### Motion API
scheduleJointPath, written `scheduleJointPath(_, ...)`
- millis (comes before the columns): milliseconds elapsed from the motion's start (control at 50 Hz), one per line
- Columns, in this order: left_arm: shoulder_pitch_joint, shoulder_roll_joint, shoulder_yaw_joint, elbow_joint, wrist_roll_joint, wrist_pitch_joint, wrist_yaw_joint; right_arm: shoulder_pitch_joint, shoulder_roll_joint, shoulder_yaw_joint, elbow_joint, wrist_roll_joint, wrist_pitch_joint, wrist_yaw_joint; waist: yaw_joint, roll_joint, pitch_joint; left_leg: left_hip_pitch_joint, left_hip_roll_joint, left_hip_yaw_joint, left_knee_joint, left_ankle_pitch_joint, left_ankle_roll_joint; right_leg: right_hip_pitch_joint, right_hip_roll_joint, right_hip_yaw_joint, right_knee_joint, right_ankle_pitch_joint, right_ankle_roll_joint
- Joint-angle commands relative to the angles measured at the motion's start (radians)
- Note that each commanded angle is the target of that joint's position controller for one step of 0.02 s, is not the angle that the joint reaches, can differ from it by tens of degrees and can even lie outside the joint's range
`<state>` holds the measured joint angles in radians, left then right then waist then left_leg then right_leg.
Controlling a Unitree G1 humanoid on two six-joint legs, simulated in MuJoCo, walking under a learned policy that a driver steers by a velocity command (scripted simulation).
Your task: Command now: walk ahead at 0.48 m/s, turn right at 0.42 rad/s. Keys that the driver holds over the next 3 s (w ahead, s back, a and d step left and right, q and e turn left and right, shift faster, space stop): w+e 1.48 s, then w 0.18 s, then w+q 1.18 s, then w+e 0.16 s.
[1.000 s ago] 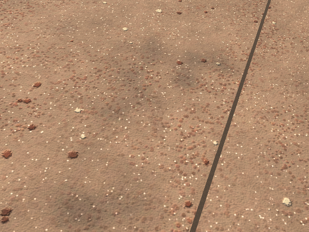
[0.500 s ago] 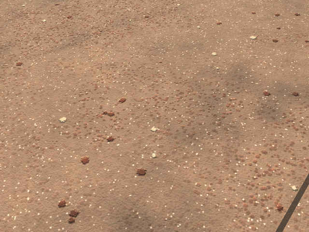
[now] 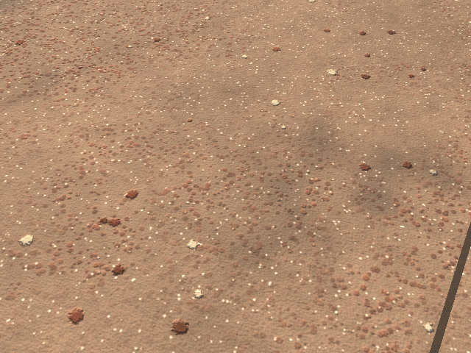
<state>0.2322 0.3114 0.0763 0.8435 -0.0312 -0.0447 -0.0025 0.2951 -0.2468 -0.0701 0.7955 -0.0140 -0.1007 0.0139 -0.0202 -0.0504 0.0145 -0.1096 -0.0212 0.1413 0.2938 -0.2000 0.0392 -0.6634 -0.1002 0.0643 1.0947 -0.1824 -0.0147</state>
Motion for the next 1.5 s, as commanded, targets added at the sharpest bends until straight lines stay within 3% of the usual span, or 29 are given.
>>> scheduleJointPath(20, 0.008, 0.017, 0.003, -0.062, 0.007, 0.000, -0.007, -0.070, -0.121, -0.029, -0.052, -0.004, -0.026, -0.011, 0.035, 0.111, 0.047, -0.023, 0.268, -0.099, -0.187, 0.219, 0.138, -0.065, -0.027, 0.058, -0.109, 0.159, 0.010)
scheduleJointPath(180, -0.243, 0.003, -0.019, -0.194, 0.010, -0.008, -0.063, 0.033, -0.190, -0.050, 0.003, 0.028, 0.014, -0.030, -0.045, 0.076, 0.106, 0.183, 0.315, 0.042, -0.121, 0.377, 0.103, -0.074, 0.009, -0.090, -0.441, 0.177, -0.048)
scheduleJointPath(240, -0.171, 0.056, 0.007, -0.215, 0.005, -0.002, -0.069, 0.023, -0.236, -0.060, -0.002, 0.034, 0.041, -0.039, 0.022, 0.139, 0.005, 0.243, 0.313, 0.079, 0.098, 0.887, 0.072, 0.106, 0.111, -0.184, -0.445, 0.014, -0.105)
scheduleJointPath(280, 0.115, 0.162, 0.066, -0.154, 0.001, 0.006, -0.049, 0.005, -0.239, -0.053, -0.013, 0.037, 0.051, -0.046, 0.180, 0.125, -0.151, 0.074, 0.254, 0.110, 0.508, 0.881, 0.016, 0.544, 0.179, -0.166, -0.531, 0.051, -0.175)
scheduleJointPath(300, 0.201, 0.262, 0.092, -0.136, 0.003, 0.017, -0.025, 0.055, -0.139, -0.023, -0.047, 0.004, 0.037, -0.044, 0.155, -0.077, -0.242, -0.281, 0.161, 0.101, 0.863, 0.224, -0.038, 0.878, -0.039, 0.205, -0.541, 0.038, -0.270)
scheduleJointPath(320, 0.164, 0.299, 0.086, -0.174, 0.007, 0.001, -0.032, 0.086, -0.077, 0.008, -0.091, 0.011, -0.005, -0.030, 0.084, -0.180, -0.403, -0.573, -0.038, -0.130, 1.136, -0.408, -0.072, 1.084, -0.241, 0.789, -0.730, -0.130, -0.458)
scheduleJointPath(340, 0.173, 0.206, 0.061, -0.176, 0.014, -0.009, -0.037, -0.049, -0.172, -0.013, -0.115, 0.048, -0.036, -0.015, 0.152, -0.048, -0.363, -0.683, 0.020, -0.258, 1.159, -0.346, -0.050, 1.068, -0.222, 0.725, -0.801, -0.144, -0.392)
scheduleJointPath(360, 0.137, 0.166, 0.051, -0.170, 0.013, -0.018, -0.036, -0.097, -0.172, -0.010, -0.134, 0.063, -0.051, -0.010, 0.132, -0.020, -0.223, -0.711, 0.062, -0.243, 1.093, -0.263, -0.028, 0.935, -0.187, 0.569, -0.800, -0.085, -0.350)
scheduleJointPath(400, 0.007, 0.101, 0.030, -0.196, 0.016, -0.024, -0.032, -0.093, -0.173, -0.018, -0.115, 0.018, -0.047, -0.025, 0.039, 0.061, -0.093, -0.592, 0.135, -0.234, 0.918, -0.157, -0.031, 0.649, -0.101, 0.368, -0.813, 0.115, -0.293)
scheduleJointPath(480, -0.010, 0.116, 0.032, -0.212, 0.021, -0.030, -0.012, -0.076, -0.141, -0.016, -0.125, -0.002, -0.004, -0.024, -0.005, 0.033, -0.055, -0.500, 0.143, -0.207, 0.767, -0.071, -0.084, 0.451, -0.050, 0.255, -0.869, 0.293, -0.299)
scheduleJointPath(580, 0.055, 0.138, 0.039, -0.192, 0.009, -0.016, 0.012, -0.268, -0.095, 0.009, -0.175, 0.001, -0.007, -0.015, 0.068, -0.016, -0.019, -0.438, 0.070, -0.181, 0.378, 0.245, -0.113, 0.387, 0.033, 0.167, -0.843, 0.196, -0.222)
scheduleJointPath(680, 0.121, 0.133, 0.038, -0.170, 0.003, -0.001, 0.017, -0.336, -0.146, -0.006, -0.201, 0.023, -0.027, 0.010, 0.088, -0.050, -0.022, -0.378, 0.028, -0.216, 0.215, 0.229, -0.084, 0.491, -0.021, 0.302, -0.742, 0.076, -0.193)
scheduleJointPath(740, 0.088, 0.114, 0.034, -0.183, 0.008, 0.006, 0.018, -0.197, -0.182, -0.032, -0.172, 0.023, -0.041, 0.007, 0.001, -0.085, -0.059, -0.196, 0.020, -0.195, 0.150, 0.145, -0.025, 0.508, -0.004, 0.342, -0.610, 0.140, -0.148)
scheduleJointPath(760, 0.082, 0.063, 0.016, -0.197, 0.015, 0.002, 0.014, -0.078, -0.220, -0.047, -0.159, 0.006, -0.047, 0.000, -0.057, -0.044, -0.163, 0.018, 0.112, -0.266, 0.168, 0.130, 0.027, 0.442, 0.050, 0.288, -0.418, 0.126, -0.112)
scheduleJointPath(780, 0.175, -0.004, -0.005, -0.222, 0.013, -0.004, 0.015, 0.056, -0.305, -0.066, -0.146, -0.017, -0.044, -0.008, -0.056, 0.167, -0.324, 0.382, 0.343, -0.600, 0.148, 0.013, 0.151, 0.164, 0.177, 0.156, -0.074, -0.136, -0.040)
scheduleJointPath(800, 0.235, 0.028, -0.010, -0.235, -0.009, -0.011, 0.016, 0.101, -0.293, -0.068, -0.115, 0.001, -0.030, 0.003, -0.036, 0.401, -0.367, 0.478, 0.466, -0.966, 0.034, -0.248, 0.237, -0.074, 0.179, 0.113, 0.147, -0.426, -0.013)
scheduleJointPath(820, 0.174, 0.123, 0.013, -0.218, -0.016, -0.006, 0.017, 0.050, -0.200, -0.044, -0.136, 0.013, -0.024, 0.001, -0.059, 0.253, -0.229, 0.376, 0.431, -0.876, 0.002, -0.379, 0.198, -0.148, 0.118, 0.132, 0.238, -0.345, -0.002)
scheduleJointPath(880, 0.023, 0.117, 0.025, -0.253, 0.011, 0.006, 0.010, -0.061, -0.124, -0.015, -0.132, 0.001, -0.005, -0.008, -0.024, 0.140, -0.022, 0.055, 0.306, -0.501, -0.044, -0.086, 0.131, -0.085, 0.025, 0.076, 0.158, -0.164, 0.004)
scheduleJointPath(960, 0.017, 0.051, 0.013, -0.268, 0.005, 0.026, 0.000, -0.066, -0.141, -0.023, -0.098, 0.007, -0.020, -0.010, 0.003, 0.153, 0.005, -0.025, 0.283, -0.311, -0.122, 0.090, 0.149, -0.053, -0.009, 0.042, 0.058, -0.097, 0.017)
scheduleJointPath(1180, -0.239, 0.018, -0.007, -0.341, 0.003, 0.009, -0.055, 0.011, -0.237, -0.046, -0.012, 0.032, 0.019, -0.019, -0.068, 0.114, 0.071, 0.145, 0.298, -0.016, -0.101, 0.334, 0.097, -0.008, 0.024, -0.092, -0.427, 0.143, -0.023)
scheduleJointPath(1220, -0.215, 0.048, 0.008, -0.348, 0.009, 0.013, -0.059, 0.005, -0.266, -0.055, -0.010, 0.043, 0.031, -0.023, -0.031, 0.139, 0.040, 0.191, 0.305, 0.023, -0.001, 0.630, 0.078, 0.075, 0.075, -0.140, -0.457, 0.041, -0.063)
scheduleJointPath(1260, -0.024, 0.113, 0.047, -0.308, 0.011, 0.021, -0.053, -0.010, -0.286, -0.060, -0.014, 0.053, 0.046, -0.031, 0.090, 0.149, -0.074, 0.167, 0.280, 0.070, 0.279, 0.895, 0.049, 0.341, 0.159, -0.187, -0.513, 0.013, -0.122)
scheduleJointPath(1280, 0.155, 0.173, 0.081, -0.261, 0.008, 0.030, -0.037, -0.005, -0.256, -0.048, -0.022, 0.045, 0.045, -0.036, 0.177, 0.110, -0.163, -0.004, 0.245, 0.084, 0.529, 0.773, 0.012, 0.632, 0.163, -0.134, -0.549, 0.064, -0.163)
scheduleJointPath(1300, 0.195, 0.290, 0.101, -0.250, -0.001, 0.032, -0.018, 0.075, -0.119, -0.003, -0.072, -0.009, 0.031, -0.026, 0.102, -0.168, -0.245, -0.443, 0.113, 0.064, 0.903, -0.109, -0.048, 1.004, -0.105, 0.324, -0.551, 0.057, -0.301)
scheduleJointPath(1320, 0.205, 0.277, 0.085, -0.289, 0.002, 0.012, -0.026, 0.041, -0.130, 0.012, -0.106, 0.007, -0.009, -0.013, 0.112, -0.166, -0.434, -0.635, -0.011, -0.180, 1.103, -0.422, -0.058, 1.125, -0.243, 0.789, -0.740, -0.163, -0.436)
scheduleJointPath(1340, 0.188, 0.200, 0.062, -0.275, 0.012, -0.003, -0.034, -0.091, -0.214, -0.012, -0.132, 0.051, -0.030, -0.003, 0.154, -0.054, -0.319, -0.732, 0.046, -0.238, 1.115, -0.323, -0.042, 1.055, -0.214, 0.669, -0.794, -0.150, -0.364)
scheduleJointPath(1360, 0.143, 0.174, 0.053, -0.267, 0.012, -0.013, -0.033, -0.124, -0.203, -0.005, -0.148, 0.055, -0.042, -0.003, 0.120, -0.027, -0.195, -0.730, 0.082, -0.225, 1.037, -0.231, -0.028, 0.908, -0.176, 0.538, -0.798, -0.076, -0.330)
scheduleJointPath(1400, 0.021, 0.120, 0.033, -0.287, 0.019, -0.015, -0.028, -0.099, -0.204, -0.012, -0.124, 0.013, -0.035, -0.015, 0.030, 0.025, -0.093, -0.594, 0.142, -0.228, 0.890, -0.133, -0.044, 0.646, -0.099, 0.363, -0.815, 0.127, -0.285)
scheduleJointPath(1500, 0.017, 0.133, 0.032, -0.263, 0.022, -0.021, 0.002, -0.122, -0.148, 0.002, -0.127, -0.004, 0.005, -0.013, 0.002, 0.009, -0.046, -0.516, 0.129, -0.191, 0.683, 0.003, -0.111, 0.446, -0.038, 0.223, -0.867, 0.289, -0.282)
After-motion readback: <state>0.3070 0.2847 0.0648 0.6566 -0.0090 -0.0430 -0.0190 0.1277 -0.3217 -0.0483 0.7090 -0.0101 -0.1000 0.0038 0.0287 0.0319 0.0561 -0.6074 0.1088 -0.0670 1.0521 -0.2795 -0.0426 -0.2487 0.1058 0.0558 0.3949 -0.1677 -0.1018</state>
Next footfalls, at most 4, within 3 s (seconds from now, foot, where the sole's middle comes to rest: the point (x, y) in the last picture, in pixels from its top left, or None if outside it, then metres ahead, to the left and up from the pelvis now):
0.28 right None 0.32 -0.15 -0.78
0.76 left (248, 301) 0.66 -0.04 -0.78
1.28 right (369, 279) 0.73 -0.42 -0.78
1.78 left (377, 194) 1.06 -0.52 -0.78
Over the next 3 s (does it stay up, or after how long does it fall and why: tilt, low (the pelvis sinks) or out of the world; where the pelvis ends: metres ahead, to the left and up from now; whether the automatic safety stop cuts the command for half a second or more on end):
stays up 1.39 -0.83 0.00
